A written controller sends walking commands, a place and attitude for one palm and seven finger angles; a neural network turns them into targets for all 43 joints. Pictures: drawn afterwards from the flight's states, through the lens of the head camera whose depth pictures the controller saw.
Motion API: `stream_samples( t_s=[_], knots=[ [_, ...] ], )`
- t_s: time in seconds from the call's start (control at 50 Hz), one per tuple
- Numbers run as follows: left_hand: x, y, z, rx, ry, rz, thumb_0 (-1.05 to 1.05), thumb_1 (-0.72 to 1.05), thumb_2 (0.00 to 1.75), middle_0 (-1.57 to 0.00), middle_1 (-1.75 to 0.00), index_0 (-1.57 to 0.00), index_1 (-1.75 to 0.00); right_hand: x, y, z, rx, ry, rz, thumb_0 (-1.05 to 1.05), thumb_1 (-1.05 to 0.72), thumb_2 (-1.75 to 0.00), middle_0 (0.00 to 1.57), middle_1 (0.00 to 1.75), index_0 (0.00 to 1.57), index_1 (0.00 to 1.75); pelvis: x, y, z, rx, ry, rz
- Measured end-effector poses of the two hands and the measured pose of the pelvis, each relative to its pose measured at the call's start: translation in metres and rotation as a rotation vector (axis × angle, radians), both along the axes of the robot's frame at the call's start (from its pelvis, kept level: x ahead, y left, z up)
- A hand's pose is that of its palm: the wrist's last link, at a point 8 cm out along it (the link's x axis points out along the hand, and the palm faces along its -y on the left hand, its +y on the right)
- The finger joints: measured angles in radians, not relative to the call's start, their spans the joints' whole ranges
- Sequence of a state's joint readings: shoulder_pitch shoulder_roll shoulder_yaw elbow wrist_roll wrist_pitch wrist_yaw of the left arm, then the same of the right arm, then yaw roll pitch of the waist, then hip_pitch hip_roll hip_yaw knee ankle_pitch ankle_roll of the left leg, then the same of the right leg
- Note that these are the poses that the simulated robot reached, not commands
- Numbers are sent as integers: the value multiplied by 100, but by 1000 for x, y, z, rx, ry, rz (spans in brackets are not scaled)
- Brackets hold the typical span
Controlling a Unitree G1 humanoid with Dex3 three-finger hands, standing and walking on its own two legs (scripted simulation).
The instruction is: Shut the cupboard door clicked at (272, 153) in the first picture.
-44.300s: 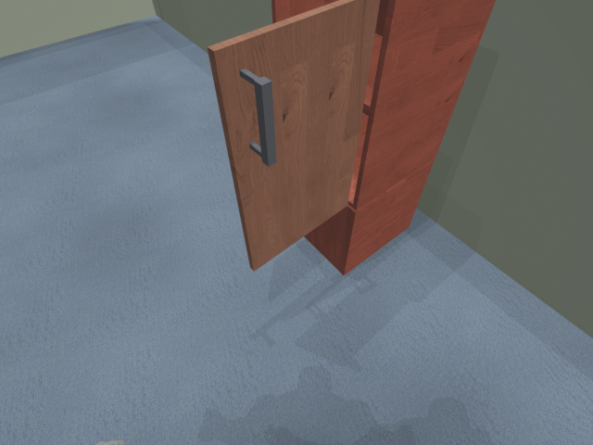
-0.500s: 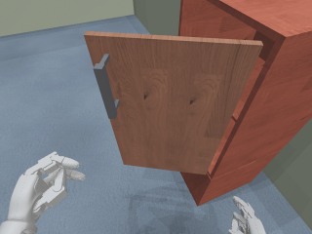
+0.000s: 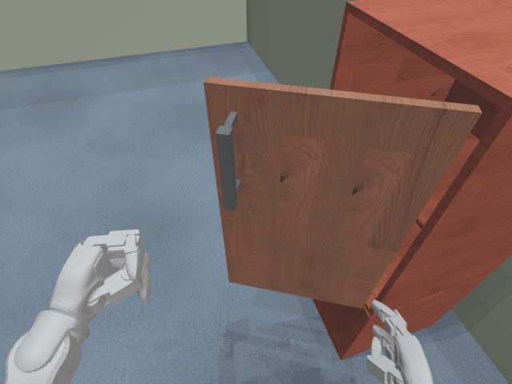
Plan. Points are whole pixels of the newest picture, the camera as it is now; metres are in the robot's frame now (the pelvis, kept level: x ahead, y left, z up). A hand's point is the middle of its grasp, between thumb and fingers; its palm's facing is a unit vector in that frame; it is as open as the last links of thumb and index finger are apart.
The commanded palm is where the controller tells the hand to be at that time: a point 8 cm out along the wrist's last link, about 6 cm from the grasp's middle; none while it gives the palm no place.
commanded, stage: raise the hand and make a fist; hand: left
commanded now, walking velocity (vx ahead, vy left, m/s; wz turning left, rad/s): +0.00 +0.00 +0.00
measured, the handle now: (231, 163) +0.41 +0.09 +0.15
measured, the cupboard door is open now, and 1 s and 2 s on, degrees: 60 60 60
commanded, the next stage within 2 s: bring the fist close to the handle in 0.56 s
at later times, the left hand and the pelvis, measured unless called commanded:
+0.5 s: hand (129, 266) +0.21 +0.18 +0.16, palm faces -0.02 -1.00 -0.08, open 3.1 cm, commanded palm +0.19 +0.22 +0.15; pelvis -0.01 -0.02 +0.01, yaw +0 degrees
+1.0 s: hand (166, 254) +0.24 +0.15 +0.14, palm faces -0.07 -1.00 -0.06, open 3.1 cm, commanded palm +0.22 +0.19 +0.15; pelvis +0.00 -0.04 +0.01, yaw -1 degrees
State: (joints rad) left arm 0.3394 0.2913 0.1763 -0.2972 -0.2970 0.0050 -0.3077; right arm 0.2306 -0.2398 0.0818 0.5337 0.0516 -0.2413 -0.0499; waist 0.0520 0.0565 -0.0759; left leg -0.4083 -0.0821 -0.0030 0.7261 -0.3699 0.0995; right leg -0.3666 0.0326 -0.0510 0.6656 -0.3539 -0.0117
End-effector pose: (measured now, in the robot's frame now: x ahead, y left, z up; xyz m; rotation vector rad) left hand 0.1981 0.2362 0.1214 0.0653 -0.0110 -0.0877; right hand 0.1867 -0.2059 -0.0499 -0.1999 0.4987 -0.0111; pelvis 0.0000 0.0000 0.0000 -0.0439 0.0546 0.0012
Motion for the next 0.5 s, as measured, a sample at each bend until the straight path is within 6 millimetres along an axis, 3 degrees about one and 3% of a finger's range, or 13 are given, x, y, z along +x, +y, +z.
stream_samples(
  t_s=[0.06,0.2,0.24,0.38,0.5],
  knots=[
    [1,4,5,24,15,-6,1,90,90,-127,-147,-127,-147,-5,2,2,-6,12,0,1,-90,-90,21,30,21,30,-2,0,3,3,-15,-3],
    [7,22,48,24,-141,59,2,90,90,-129,-150,-130,-149,-17,-3,1,-17,43,1,2,-90,-90,21,30,21,30,-6,-2,9,6,-49,5],
    [9,21,48,6,-120,57,1,90,90,-130,-150,-130,-150,-20,-7,1,-13,51,-9,2,-90,-90,21,30,21,30,-7,-2,10,7,-54,3],
    [4,-1,13,-15,78,2,1,90,90,-130,-150,-130,-150,-27,-23,6,-18,46,-54,2,-90,-90,21,30,21,30,-12,-8,12,16,-61,-11],
    [-6,-2,37,9,-87,64,2,90,89,-130,-150,-130,-150,-28,-33,11,-42,29,-33,2,-90,-90,20,30,21,30,-13,-18,13,19,-74,-4]
  ],
)
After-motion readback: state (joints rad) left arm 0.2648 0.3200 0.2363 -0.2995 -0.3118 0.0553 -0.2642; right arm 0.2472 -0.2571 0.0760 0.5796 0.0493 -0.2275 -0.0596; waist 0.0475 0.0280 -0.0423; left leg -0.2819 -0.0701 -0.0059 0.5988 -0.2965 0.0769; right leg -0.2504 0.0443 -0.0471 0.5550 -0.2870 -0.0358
